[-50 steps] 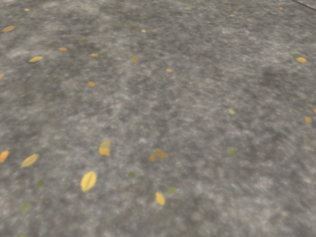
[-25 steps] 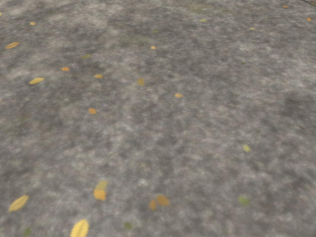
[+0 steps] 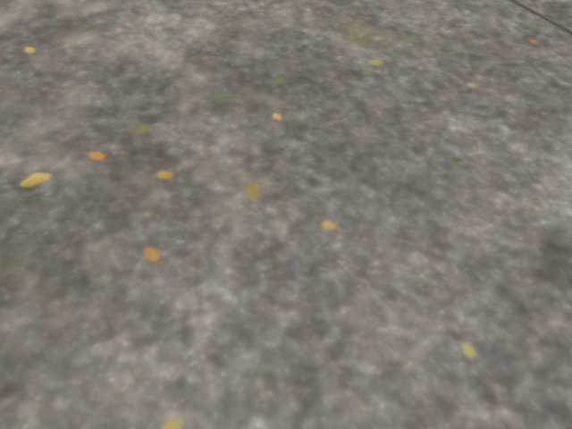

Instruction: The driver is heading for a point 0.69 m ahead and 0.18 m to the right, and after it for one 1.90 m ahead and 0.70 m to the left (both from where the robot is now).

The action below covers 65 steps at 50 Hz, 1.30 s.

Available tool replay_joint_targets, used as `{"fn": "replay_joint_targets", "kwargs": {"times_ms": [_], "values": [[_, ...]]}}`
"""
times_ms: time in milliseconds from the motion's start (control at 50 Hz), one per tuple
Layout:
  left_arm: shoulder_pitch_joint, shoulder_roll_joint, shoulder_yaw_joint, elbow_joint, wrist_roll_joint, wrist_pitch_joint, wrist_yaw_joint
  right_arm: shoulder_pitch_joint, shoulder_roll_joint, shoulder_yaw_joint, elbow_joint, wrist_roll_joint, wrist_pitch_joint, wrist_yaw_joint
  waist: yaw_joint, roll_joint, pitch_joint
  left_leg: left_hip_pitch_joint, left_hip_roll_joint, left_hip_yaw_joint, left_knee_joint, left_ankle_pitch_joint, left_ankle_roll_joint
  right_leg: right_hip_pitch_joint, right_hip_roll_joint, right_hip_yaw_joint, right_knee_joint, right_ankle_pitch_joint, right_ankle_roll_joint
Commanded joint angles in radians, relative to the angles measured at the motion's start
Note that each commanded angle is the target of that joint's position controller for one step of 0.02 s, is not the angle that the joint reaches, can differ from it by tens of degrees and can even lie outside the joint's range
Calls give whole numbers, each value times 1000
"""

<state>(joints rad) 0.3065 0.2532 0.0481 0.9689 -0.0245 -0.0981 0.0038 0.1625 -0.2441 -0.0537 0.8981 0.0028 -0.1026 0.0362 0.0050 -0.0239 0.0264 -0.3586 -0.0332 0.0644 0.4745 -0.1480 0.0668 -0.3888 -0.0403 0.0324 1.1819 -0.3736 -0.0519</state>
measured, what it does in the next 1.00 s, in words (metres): walks ahead, turning right: right foot, then left foot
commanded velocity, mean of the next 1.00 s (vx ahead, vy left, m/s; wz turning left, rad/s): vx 0.48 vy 0.00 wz -0.39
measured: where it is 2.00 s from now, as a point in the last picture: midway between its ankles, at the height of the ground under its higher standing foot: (349, 363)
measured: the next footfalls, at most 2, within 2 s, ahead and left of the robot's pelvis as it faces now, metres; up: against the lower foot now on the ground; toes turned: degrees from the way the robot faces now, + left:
right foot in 0.46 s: +0.40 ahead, -0.17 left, +0.00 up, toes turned -13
left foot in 0.94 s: +0.73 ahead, -0.07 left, +0.00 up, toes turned -28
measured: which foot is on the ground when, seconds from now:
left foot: down 0.00-0.48, up 0.50-0.92, down 0.94-1.00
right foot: up 0.00-0.44, down 0.46-0.96, up 0.98-1.00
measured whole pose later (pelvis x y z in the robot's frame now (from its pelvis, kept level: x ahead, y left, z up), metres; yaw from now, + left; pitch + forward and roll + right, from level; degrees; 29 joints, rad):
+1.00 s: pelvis +0.55 -0.10 -0.01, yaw -26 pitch +3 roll +1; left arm 0.34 0.28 0.07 0.80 -0.01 -0.04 0.02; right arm 0.04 -0.26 -0.05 0.77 -0.03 -0.14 0.03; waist 0.05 -0.02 0.01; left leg -0.47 -0.04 -0.01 0.51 -0.09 0.03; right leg -0.20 0.10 0.20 0.86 -0.54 -0.03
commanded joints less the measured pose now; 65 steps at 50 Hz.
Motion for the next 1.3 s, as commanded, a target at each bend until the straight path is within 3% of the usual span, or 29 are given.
{"fn": "replay_joint_targets", "kwargs": {"times_ms": [20, 100, 220, 340, 400, 440, 460, 480, 500, 520, 540, 560, 580, 620, 680, 760, 840, 900, 940, 960, 980, 1000, 1020, 1040, 1060, 1120, 1160, 1220, 1300], "values": [[25, 71, 28, -58, 5, 2, 9, 35, -73, -12, -24, -13, -14, 3, 10, 98, -77, 206, 261, -315, -296, 100, 161, -193, -109, 46, -8, 109, -5], [-44, 59, 32, -81, 6, 29, 12, 95, -124, -26, 13, -15, -19, -20, 8, 76, -16, 194, 262, -202, -356, 180, 167, -295, -125, 44, -136, 238, 23], [-201, 42, 29, -132, 3, 23, -8, 142, -130, -22, 38, -14, -13, -44, -41, 76, 22, 260, 237, -39, -378, 214, 104, -327, -70, 36, -415, 493, 17], [-347, 20, 11, -217, 4, 22, -46, 215, -145, -28, 75, -3, 16, -53, -89, 60, 74, 469, 304, 37, -307, 326, 89, -395, -46, -32, -553, 406, -10], [-317, 49, 23, -248, 3, 23, -66, 173, -183, -39, 57, 4, 37, -64, -41, 104, 28, 504, 317, 85, -158, 710, 60, -268, 14, -118, -568, 255, -53], [-112, 115, 62, -212, 1, 28, -67, 135, -204, -44, 37, 5, 52, -73, 77, 123, -95, 450, 286, 126, 133, 945, 24, 25, 97, -163, -609, 239, -103], [58, 193, 98, -175, 2, 32, -52, 130, -198, -39, 18, 4, 48, -76, 154, 68, -187, 255, 242, 131, 397, 759, -15, 324, 58, -44, -654, 276, -153], [130, 304, 123, -166, -1, 35, -36, 213, -66, 2, -26, -26, 19, -55, 90, -183, -296, -204, 66, 104, 793, -25, -79, 718, -208, 459, -687, 198, -324], [146, 260, 101, -180, 8, 28, -35, 180, -83, 7, -39, -5, -30, -36, 97, -154, -422, -375, -21, -119, 951, -424, -68, 828, -316, 814, -859, 143, -392], [119, 197, 83, -180, 17, 23, -34, 67, -144, -13, -72, 34, -57, -25, 120, -100, -309, -467, 44, -174, 963, -351, -38, 760, -271, 662, -873, 174, -324], [42, 160, 72, -196, 12, 20, -33, 26, -141, -11, -87, 37, -67, -26, 85, -33, -202, -455, 91, -157, 883, -256, -24, 598, -229, 508, -880, 247, -283], [-35, 129, 62, -217, 11, 20, -35, 17, -139, -18, -79, 16, -64, -35, 38, 36, -131, -392, 127, -146, 794, -204, -30, 433, -186, 404, -899, 333, -255], [-80, 103, 52, -235, 18, 19, -34, 34, -147, -28, -78, 4, -49, -41, -2, 25, -102, -312, 153, -147, 728, -172, -40, 319, -155, 340, -924, 396, -241], [-94, 113, 52, -248, 16, 18, -26, 57, -125, -32, -88, -7, -18, -44, -34, -3, -83, -243, 159, -134, 647, -145, -71, 203, -119, 290, -959, 449, -244], [-45, 160, 64, -245, 12, 15, -5, -27, -105, -29, -127, -20, -2, -54, -18, -18, -49, -262, 136, -112, 467, -9, -116, 139, -87, 229, -975, 493, -236], [17, 161, 66, -235, 5, 26, 8, -176, -76, -17, -174, -10, -9, -45, 42, -60, -30, -209, 75, -111, 161, 213, -119, 129, -41, 209, -955, 359, -177], [62, 160, 67, -219, -3, 34, 12, -247, -108, -21, -215, 4, -24, -28, 66, -74, -25, -171, 47, -136, 38, 220, -105, 205, -79, 300, -890, 290, -162], [57, 149, 64, -215, 11, 47, 24, -190, -140, -29, -204, -9, -42, -14, 38, -106, -39, -123, 41, -119, -13, 155, -64, 309, -108, 330, -770, 443, -132], [40, 107, 48, -226, 19, 50, 27, -42, -169, -39, -164, -41, -57, -15, -27, -92, -140, 110, 62, -102, -58, 336, 3, 312, -26, 265, -564, 663, -69], [67, 73, 32, -247, 39, 46, 28, 82, -223, -48, -151, -62, -59, -13, -54, 34, -286, 398, 221, -266, 34, 685, 86, 156, 50, 204, -304, 441, -20], [267, 36, 18, -212, 18, 39, 21, 170, -249, -59, -101, -48, -39, -5, -11, 344, -421, 681, 434, -615, 12, 783, 292, -121, 178, 134, 16, -226, 56], [269, 122, 29, -193, 16, 39, 17, 166, -192, -45, -105, 0, -26, 2, -20, 258, -403, 649, 435, -721, -51, 546, 289, -205, 127, 174, 116, -287, 68], [129, 166, 40, -218, 16, 47, 16, 83, -153, -31, -130, 13, -15, 2, -39, 159, -261, 529, 382, -603, -68, 472, 241, -258, 79, 136, 144, -214, 83], [30, 165, 40, -241, 28, 54, 22, 13, -128, -16, -149, 4, -3, 1, -34, 75, -185, 398, 331, -510, -84, 499, 209, -245, 44, 95, 98, -154, 92], [-30, 154, 42, -263, 42, 59, 26, -22, -115, -9, -155, 3, 6, -2, -22, 45, -128, 293, 292, -452, -98, 557, 196, -226, 19, 79, 23, -118, 97], [-24, 83, 29, -283, 33, 68, 38, -15, -173, -29, -144, -11, 26, -13, 17, 139, -135, 186, 213, -361, -119, 674, 173, -95, 30, 35, -202, -101, 108], [-24, 83, 30, -283, 27, 75, 49, -2, -212, -46, -148, -6, 41, -25, 19, 152, -179, 179, 218, -371, -125, 642, 186, -53, 50, 29, -288, -70, 120], [-74, 98, 35, -290, 25, 95, 56, -7, -223, -57, -163, 13, 69, -43, 7, 146, -184, 120, 207, -404, -161, 344, 167, -13, 62, 43, -362, 32, 121], [-151, 94, 35, -316, 21, 92, 48, -1, -205, -58, -173, 16, 100, -59, -13, 177, -115, 62, 174, -470, -183, 13, 141, 16, 81, 55, -489, 63, 111]]}}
